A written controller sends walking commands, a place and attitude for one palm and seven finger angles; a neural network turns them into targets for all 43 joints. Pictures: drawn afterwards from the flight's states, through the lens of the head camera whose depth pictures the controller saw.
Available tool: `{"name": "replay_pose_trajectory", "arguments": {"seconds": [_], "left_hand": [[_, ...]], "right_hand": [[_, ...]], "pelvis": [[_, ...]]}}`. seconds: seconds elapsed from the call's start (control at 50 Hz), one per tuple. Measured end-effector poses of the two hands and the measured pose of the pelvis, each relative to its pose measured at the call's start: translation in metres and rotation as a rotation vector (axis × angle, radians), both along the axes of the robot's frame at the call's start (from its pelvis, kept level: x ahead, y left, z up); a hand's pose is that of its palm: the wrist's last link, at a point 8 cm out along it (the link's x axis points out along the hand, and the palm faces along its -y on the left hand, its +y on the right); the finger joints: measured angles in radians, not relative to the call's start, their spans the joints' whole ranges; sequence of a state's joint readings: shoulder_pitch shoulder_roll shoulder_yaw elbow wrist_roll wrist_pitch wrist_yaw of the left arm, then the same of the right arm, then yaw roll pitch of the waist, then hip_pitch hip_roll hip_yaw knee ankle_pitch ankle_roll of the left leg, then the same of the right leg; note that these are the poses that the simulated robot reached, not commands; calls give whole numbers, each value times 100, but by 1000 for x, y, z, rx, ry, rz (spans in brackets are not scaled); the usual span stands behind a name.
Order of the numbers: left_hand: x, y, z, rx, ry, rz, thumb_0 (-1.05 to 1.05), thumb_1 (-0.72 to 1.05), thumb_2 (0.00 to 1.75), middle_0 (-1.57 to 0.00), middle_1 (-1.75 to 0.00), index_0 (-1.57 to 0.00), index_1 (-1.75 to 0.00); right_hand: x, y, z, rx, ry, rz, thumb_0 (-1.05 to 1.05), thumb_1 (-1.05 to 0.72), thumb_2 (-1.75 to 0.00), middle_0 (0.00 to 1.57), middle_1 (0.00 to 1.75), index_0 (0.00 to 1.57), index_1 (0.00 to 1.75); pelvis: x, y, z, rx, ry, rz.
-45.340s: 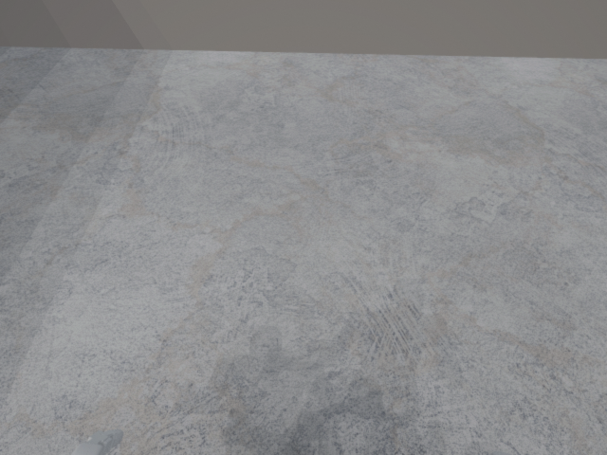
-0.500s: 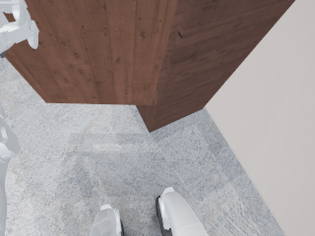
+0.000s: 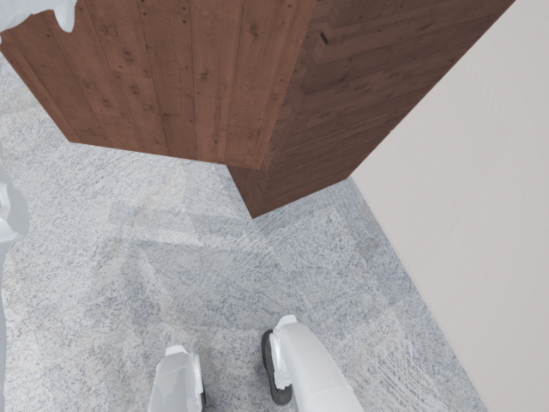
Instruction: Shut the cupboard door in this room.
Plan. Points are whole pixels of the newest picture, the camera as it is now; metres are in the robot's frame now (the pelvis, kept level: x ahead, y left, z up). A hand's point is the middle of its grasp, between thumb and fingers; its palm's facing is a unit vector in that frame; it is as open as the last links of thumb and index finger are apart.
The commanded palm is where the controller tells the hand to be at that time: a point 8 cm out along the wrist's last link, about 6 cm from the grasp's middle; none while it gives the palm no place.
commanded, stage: pull the fist back off the door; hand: left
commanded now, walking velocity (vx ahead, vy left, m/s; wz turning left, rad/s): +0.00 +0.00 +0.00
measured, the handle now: out of the picture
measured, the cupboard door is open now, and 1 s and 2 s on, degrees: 59 52 52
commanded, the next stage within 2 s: draw the hand back to the body in 0.96 s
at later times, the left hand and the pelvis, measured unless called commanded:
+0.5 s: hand out of the picture +0.61 +0.11 +0.12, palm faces +0.09 -1.00 +0.00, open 3.1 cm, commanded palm +0.57 +0.16 +0.12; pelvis +0.01 -0.01 +0.02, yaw -1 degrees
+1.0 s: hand (96, 41) +0.53 +0.12 +0.12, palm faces +0.08 -1.00 -0.04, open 3.1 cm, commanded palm +0.51 +0.17 +0.12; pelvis +0.02 -0.01 +0.04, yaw +1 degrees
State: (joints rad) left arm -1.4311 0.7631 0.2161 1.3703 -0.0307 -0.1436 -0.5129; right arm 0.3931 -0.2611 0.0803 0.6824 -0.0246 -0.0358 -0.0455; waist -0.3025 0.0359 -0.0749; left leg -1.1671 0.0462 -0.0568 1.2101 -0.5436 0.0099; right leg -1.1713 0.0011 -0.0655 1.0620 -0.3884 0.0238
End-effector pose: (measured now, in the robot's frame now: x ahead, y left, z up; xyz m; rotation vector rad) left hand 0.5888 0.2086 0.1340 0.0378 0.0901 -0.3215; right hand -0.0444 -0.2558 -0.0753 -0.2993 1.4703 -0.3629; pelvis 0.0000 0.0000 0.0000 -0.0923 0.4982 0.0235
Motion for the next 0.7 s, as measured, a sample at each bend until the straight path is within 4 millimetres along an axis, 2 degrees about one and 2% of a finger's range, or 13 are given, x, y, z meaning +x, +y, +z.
{"name": "replay_pose_trajectory", "arguments": {"seconds": [0.1,0.22,0.3,0.4,0.5,0.62,0.7], "left_hand": [[6,-13,1,-5,5,-12,5,104,103,-130,-150,-129,-150],[16,-23,-8,-143,23,321,3,92,98,-130,-150,-129,-150],[17,-32,-10,-40,-46,469,1,89,95,-130,-150,-129,-150],[11,-41,-13,44,-62,443,1,90,93,-129,-150,-129,-150],[-1,-44,-14,-18,13,414,1,90,91,-130,-150,-129,-149],[-20,-32,6,-7,-77,441,2,90,91,-130,-150,-129,-150],[-37,-29,0,22,-57,412,2,90,90,-130,-150,-129,-150]], "right_hand": [[-4,0,-3,2,-4,-10,0,-91,-89,21,30,20,30],[-7,9,-4,76,-1,30,0,-91,-89,21,30,20,30],[-13,18,-5,143,16,29,0,-91,-89,21,30,20,30],[-24,24,-1,194,46,-38,0,-91,-89,21,30,20,30],[-26,21,12,192,50,-69,0,-91,-89,21,30,20,30],[-13,5,23,163,10,-41,0,-91,-89,21,30,20,30],[3,-6,24,149,-11,-10,0,-91,-89,21,30,20,30]], "pelvis": [[-1,-2,-3,1,5,-3],[-1,-5,-3,1,30,-2],[1,-9,-2,11,42,-10],[5,-13,7,26,16,-27],[12,-15,23,35,-21,-37],[20,-16,33,43,-62,-39],[23,-15,37,46,-89,-28]]}}
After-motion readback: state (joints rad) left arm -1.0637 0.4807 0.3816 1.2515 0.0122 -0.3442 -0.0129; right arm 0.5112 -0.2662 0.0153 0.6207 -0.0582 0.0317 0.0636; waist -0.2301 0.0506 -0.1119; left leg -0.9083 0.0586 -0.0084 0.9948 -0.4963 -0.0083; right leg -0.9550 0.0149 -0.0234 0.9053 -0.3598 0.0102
